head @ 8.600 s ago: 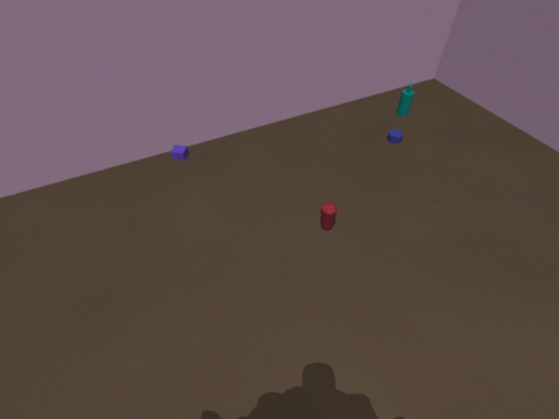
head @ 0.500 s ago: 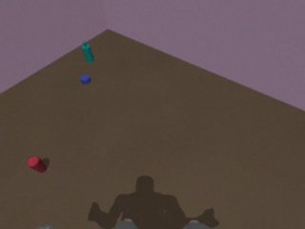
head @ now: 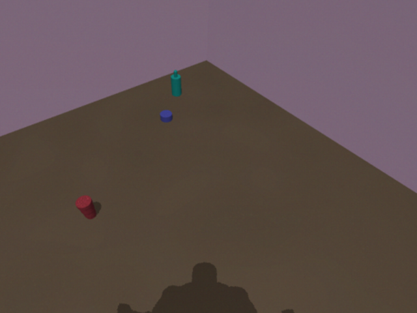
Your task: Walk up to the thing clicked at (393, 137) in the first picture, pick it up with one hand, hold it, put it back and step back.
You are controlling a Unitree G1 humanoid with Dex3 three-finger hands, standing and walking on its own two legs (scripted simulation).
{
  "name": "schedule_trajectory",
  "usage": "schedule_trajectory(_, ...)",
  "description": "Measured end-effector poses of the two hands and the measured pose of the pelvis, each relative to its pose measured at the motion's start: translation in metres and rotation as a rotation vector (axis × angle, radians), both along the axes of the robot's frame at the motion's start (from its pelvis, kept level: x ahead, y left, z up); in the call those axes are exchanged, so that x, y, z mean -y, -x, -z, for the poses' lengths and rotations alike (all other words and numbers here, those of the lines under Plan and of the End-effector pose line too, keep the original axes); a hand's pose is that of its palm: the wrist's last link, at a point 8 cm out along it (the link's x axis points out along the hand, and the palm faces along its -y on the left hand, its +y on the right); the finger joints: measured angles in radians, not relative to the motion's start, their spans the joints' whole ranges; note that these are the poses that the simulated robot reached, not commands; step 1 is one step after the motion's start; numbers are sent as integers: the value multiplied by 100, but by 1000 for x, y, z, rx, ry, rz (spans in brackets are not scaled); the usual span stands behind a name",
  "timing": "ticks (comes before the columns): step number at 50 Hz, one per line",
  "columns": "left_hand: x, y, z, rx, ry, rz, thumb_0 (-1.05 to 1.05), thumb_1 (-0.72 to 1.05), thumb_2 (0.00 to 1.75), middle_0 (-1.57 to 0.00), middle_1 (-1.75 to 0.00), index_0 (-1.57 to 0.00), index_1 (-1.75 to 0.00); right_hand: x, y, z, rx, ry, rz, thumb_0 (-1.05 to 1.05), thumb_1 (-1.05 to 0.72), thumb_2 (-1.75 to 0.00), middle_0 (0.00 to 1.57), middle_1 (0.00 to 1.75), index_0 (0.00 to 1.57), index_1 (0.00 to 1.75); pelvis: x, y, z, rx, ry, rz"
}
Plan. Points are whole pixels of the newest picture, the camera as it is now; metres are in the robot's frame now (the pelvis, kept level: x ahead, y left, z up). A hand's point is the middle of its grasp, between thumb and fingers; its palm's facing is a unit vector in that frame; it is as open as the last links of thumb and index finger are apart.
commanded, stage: walk up
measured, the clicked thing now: (166, 116) +1.53 +0.32 -0.73
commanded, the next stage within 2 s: stand in 1.42 s
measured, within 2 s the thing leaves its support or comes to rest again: neither
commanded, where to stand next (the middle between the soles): +0.10 -0.03 m, yaw +2 degrees
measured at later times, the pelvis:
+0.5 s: pelvis +0.02 +0.01 +0.01, yaw +5 degrees
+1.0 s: pelvis +0.03 -0.01 +0.03, yaw +6 degrees
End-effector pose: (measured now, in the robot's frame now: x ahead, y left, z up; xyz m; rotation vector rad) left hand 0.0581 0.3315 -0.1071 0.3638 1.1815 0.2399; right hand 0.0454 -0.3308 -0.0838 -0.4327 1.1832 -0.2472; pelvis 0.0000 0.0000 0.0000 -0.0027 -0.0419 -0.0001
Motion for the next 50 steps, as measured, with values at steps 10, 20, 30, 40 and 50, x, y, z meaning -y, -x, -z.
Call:
schedule_trajectory(10,20,19,1,-14,13,-37,1,91,90,-20,-30,-20,-30,-9,-36,18,9,-47,-43,0,-90,-90,20,30,20,30,4,-3,1,6,34,-37)
schedule_trajectory(20,13,10,-4,26,39,-63,1,91,90,-21,-30,-21,-30,-44,-67,22,41,-111,-102,0,-90,-90,20,30,20,30,-8,-8,-4,4,9,-71)
schedule_trajectory(30,9,-9,-6,45,61,-84,1,91,90,-20,-30,-20,-30,-54,-88,4,36,-102,-122,0,-90,-90,20,30,20,30,-8,-18,-16,1,12,-86)
schedule_trajectory(40,19,-12,-11,16,70,-94,1,91,90,-20,-30,-20,-30,-45,-106,-4,41,-96,-117,0,-90,-90,20,30,20,30,-3,-23,-24,1,5,-98)
schedule_trajectory(50,29,-3,-17,-13,56,-124,1,91,90,-20,-30,-20,-30,-36,-107,2,13,-116,-105,0,-90,-90,20,30,20,30,7,-27,-27,7,2,-109)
